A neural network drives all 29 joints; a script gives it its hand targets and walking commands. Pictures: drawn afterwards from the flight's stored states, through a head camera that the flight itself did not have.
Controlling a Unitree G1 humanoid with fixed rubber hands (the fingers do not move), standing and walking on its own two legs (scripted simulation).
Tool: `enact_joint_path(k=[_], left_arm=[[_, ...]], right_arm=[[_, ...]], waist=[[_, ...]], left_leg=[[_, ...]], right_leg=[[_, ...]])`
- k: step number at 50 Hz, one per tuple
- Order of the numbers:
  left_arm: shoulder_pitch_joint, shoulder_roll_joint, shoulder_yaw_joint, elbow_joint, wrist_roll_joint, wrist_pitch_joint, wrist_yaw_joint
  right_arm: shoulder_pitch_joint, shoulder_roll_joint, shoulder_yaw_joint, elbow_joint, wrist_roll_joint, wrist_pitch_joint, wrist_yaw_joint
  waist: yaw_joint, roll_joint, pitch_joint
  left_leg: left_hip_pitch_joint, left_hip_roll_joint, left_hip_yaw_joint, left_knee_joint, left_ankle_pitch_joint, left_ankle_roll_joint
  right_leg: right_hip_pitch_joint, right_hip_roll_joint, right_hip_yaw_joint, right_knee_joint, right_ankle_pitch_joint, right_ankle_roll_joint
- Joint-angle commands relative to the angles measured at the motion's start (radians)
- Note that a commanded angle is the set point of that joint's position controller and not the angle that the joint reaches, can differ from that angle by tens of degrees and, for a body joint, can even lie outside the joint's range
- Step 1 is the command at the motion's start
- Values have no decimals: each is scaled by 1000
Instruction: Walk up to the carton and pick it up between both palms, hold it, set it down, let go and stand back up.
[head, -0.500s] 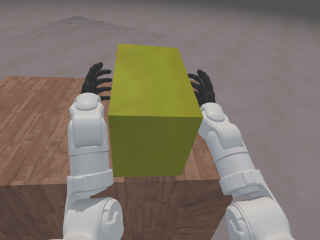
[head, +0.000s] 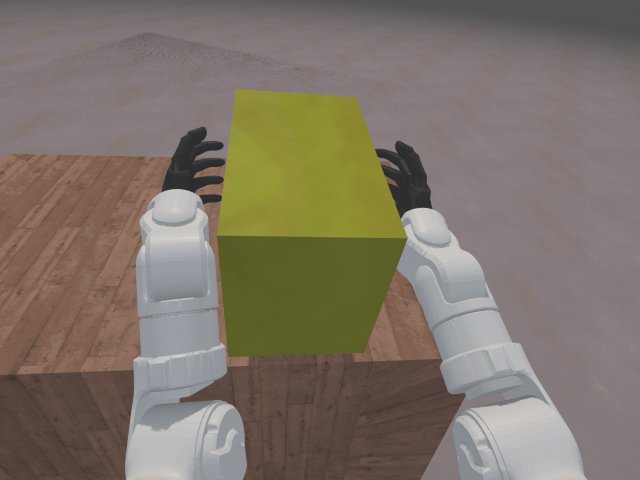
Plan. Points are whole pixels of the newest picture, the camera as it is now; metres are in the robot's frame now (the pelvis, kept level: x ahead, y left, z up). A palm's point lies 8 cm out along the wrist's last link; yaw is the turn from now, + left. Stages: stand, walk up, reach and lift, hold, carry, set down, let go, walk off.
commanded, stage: hold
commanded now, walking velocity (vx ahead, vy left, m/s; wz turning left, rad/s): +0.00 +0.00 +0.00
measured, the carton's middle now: (297, 215) +0.40 +0.02 +0.19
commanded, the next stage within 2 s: none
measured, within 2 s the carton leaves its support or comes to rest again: neither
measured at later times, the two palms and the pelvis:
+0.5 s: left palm (181, 196) +0.35 +0.15 +0.25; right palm (408, 208) +0.36 -0.11 +0.23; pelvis +0.00 +0.00 +0.00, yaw +0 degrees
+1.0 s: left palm (180, 197) +0.35 +0.15 +0.24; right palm (408, 210) +0.36 -0.11 +0.23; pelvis +0.00 +0.00 +0.00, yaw +0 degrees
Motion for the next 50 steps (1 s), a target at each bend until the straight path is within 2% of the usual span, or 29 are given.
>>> enact_joint_path(k=[1,3,5,7,9,10,12,14,16,17,19,20,21,24,26,27,28,32,36,37,38,40,41,42,43,46,47,49,50], left_arm=[[-588,-464,-401,-8,-148,-49,-139],[-603,-464,-400,-6,-156,-49,-145],[-607,-481,-409,-15,-161,-54,-140],[-617,-488,-426,-3,-183,-58,-134],[-604,-478,-424,-27,-180,-58,-133],[-599,-469,-411,3,-167,-55,-136],[-591,-464,-400,18,-158,-51,-144],[-615,-469,-410,2,-164,-59,-143],[-607,-465,-408,7,-166,-57,-149],[-612,-470,-406,-9,-164,-55,-149],[-628,-459,-399,14,-170,-58,-146],[-637,-475,-411,9,-169,-60,-145],[-625,-471,-400,5,-165,-61,-141],[-611,-468,-415,-7,-175,-63,-139],[-610,-475,-418,4,-168,-58,-140],[-604,-473,-420,-3,-181,-61,-141],[-617,-474,-424,-7,-184,-65,-139],[-585,-468,-389,28,-155,-52,-145],[-609,-487,-424,-29,-180,-60,-141],[-603,-495,-443,-44,-194,-58,-140],[-609,-483,-449,-47,-189,-59,-138],[-583,-474,-421,-11,-164,-51,-137],[-595,-470,-416,-8,-152,-47,-142],[-596,-470,-424,-9,-164,-52,-141],[-609,-474,-413,11,-168,-48,-142],[-613,-487,-439,-16,-184,-58,-137],[-603,-489,-435,-11,-182,-57,-135],[-594,-480,-410,24,-166,-55,-138],[-604,-477,-413,5,-171,-61,-136]], right_arm=[[-760,513,289,-249,65,-52,102],[-756,518,280,-246,52,-52,105],[-792,541,302,-274,69,-60,106],[-789,530,308,-291,71,-62,104],[-759,530,309,-279,69,-62,103],[-771,531,312,-291,66,-59,101],[-767,518,285,-267,52,-57,101],[-764,518,277,-258,52,-60,101],[-761,523,288,-262,55,-53,98],[-749,522,281,-255,58,-53,99],[-799,537,286,-273,47,-60,104],[-805,535,282,-270,52,-65,101],[-795,537,286,-273,61,-61,103],[-774,530,301,-280,65,-62,98],[-775,521,286,-264,62,-61,99],[-771,532,296,-281,62,-63,99],[-763,528,293,-267,58,-63,99],[-762,514,281,-242,51,-60,102],[-775,533,311,-299,80,-68,100],[-752,524,311,-296,81,-66,97],[-762,530,328,-302,88,-62,95],[-761,518,309,-286,76,-58,97],[-753,513,296,-264,70,-55,99],[-761,518,297,-273,62,-60,102],[-789,510,284,-276,56,-63,103],[-790,522,301,-292,75,-67,106],[-775,514,296,-275,67,-67,104],[-772,511,269,-251,53,-61,103],[-767,529,290,-258,57,-63,106]], waist=[[0,96,-295],[1,85,-292],[10,83,-325],[-2,85,-342],[-1,86,-358],[1,75,-337],[-3,70,-315],[-12,91,-334],[-13,74,-317],[-16,91,-331],[0,73,-323],[-3,94,-344],[6,87,-342],[-7,95,-366],[-13,99,-336],[-7,78,-347],[-16,89,-348],[-4,83,-304],[-4,90,-368],[-23,100,-376],[-13,103,-379],[-7,92,-318],[-7,108,-297],[-5,86,-305],[-9,95,-298],[-11,93,-345],[-12,111,-337],[-12,93,-309],[2,79,-315]], left_leg=[[1,-76,90,-42,170,14],[-14,-72,95,-57,139,16],[4,-74,101,-51,173,17],[14,-70,93,-42,194,8],[17,-74,94,-38,194,15],[13,-77,92,-38,186,20],[4,-75,97,-51,160,21],[7,-74,96,-49,164,14],[3,-73,91,-43,166,18],[5,-76,92,-47,163,16],[-6,-76,93,-51,122,31],[-7,-75,95,-51,135,20],[-3,-76,92,-50,156,24],[22,-78,90,-36,199,15],[23,-75,93,-44,176,12],[21,-74,90,-37,190,18],[10,-73,89,-39,181,11],[-3,-73,91,-53,149,19],[32,-76,91,-31,250,7],[43,-73,90,-23,267,-3],[48,-76,90,-20,271,-3],[32,-74,90,-32,225,8],[18,-76,92,-36,206,6],[9,-72,88,-40,179,8],[-7,-72,91,-52,148,11],[21,-69,88,-37,204,3],[29,-70,92,-37,199,-1],[5,-68,93,-49,160,6],[-4,-70,92,-50,164,12]], right_leg=[[97,61,-40,-8,129,59],[99,60,-40,-8,111,58],[109,67,-48,-2,132,60],[104,72,-45,1,147,57],[114,66,-40,0,168,62],[109,63,-45,-2,171,65],[101,63,-48,-9,135,64],[113,62,-50,-5,143,62],[112,61,-40,-3,163,64],[112,59,-42,-4,152,61],[91,54,-42,-8,120,66],[104,58,-46,-4,123,62],[109,60,-44,-4,133,61],[119,60,-46,0,181,66],[98,65,-47,-6,139,61],[105,64,-41,-3,165,64],[109,65,-45,-3,148,60],[96,60,-44,-12,119,56],[120,70,-45,0,186,63],[121,71,-47,7,209,64],[117,70,-48,7,219,65],[98,69,-49,-6,159,62],[93,64,-43,-7,148,59],[101,67,-48,-6,130,59],[89,64,-49,-10,100,56],[102,73,-49,1,140,59],[92,68,-45,-5,137,57],[88,68,-46,-8,107,55],[94,67,-47,-7,117,58]])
